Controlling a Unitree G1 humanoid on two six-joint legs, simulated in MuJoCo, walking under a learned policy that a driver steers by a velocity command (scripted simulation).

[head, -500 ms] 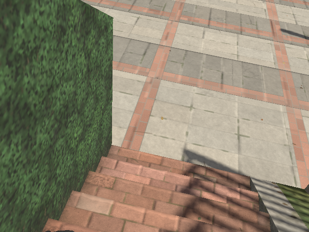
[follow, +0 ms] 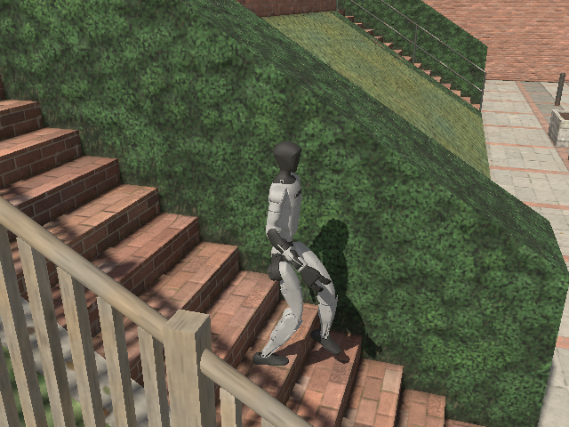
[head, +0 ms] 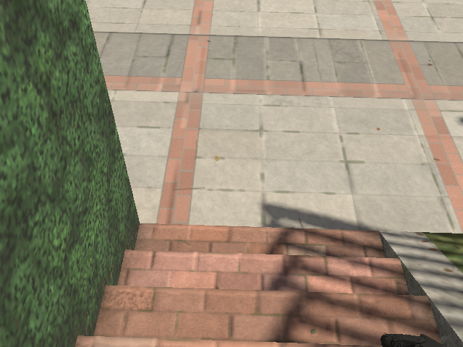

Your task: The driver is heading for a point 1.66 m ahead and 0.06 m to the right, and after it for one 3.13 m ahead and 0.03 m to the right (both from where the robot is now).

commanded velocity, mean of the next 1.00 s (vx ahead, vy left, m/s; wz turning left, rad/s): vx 0.07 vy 0.00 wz -0.29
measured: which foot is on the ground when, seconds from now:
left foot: up 0.00-0.10, down 0.12-0.76, up 0.78-1.00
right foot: down 0.00-0.14, up 0.16-0.72, down 0.74-1.00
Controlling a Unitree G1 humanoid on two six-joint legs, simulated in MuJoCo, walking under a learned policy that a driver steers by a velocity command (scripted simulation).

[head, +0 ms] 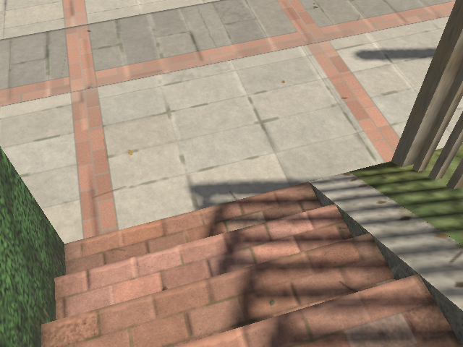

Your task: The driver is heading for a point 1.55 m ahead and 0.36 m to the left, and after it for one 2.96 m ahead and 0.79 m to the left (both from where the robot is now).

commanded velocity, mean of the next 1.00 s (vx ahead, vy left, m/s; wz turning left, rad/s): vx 0.03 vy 0.00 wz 0.41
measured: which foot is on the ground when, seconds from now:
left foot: up 0.00-0.18, down 0.20-0.92, up 0.94-1.00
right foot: down 0.00-0.18, up 0.20-0.92, down 0.94-1.00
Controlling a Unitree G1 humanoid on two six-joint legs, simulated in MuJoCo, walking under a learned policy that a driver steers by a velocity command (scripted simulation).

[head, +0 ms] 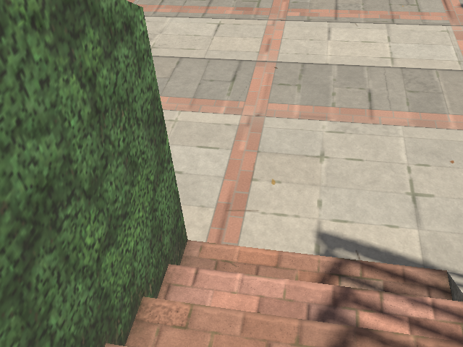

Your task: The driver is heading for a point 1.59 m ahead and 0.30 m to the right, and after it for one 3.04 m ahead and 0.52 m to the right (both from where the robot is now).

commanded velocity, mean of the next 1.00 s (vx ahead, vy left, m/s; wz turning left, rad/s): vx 0.44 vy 0.00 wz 0.03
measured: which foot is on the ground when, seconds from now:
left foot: up 0.00-0.48, down 0.50-0.98, up 1.00-1.00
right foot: down 0.00-0.50, up 0.52-0.94, down 0.96-1.00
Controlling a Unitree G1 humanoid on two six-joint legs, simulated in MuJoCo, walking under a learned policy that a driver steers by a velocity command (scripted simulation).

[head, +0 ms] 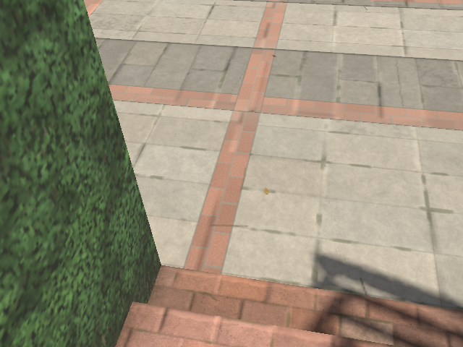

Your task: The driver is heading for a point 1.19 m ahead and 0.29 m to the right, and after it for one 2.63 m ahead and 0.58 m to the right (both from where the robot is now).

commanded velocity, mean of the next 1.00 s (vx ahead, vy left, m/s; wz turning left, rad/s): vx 0.50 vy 0.00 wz -0.12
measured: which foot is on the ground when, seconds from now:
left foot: up 0.00-0.52, down 0.54-1.00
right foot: down 0.00-0.56, up 0.58-1.00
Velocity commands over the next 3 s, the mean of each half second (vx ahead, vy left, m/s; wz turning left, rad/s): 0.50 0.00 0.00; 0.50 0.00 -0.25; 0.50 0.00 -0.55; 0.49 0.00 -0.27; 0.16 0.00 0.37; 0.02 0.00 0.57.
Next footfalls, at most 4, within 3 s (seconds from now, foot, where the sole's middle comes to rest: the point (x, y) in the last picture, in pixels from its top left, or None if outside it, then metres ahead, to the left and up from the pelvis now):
0.54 left None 0.43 0.10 -0.97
1.10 right None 0.67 -0.18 -1.15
1.62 left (261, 305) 0.97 -0.05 -1.33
2.20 right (345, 281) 1.19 -0.49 -1.51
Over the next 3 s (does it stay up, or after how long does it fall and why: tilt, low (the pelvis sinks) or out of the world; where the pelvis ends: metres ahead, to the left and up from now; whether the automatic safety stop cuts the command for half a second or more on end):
stays up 1.26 -0.34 -0.74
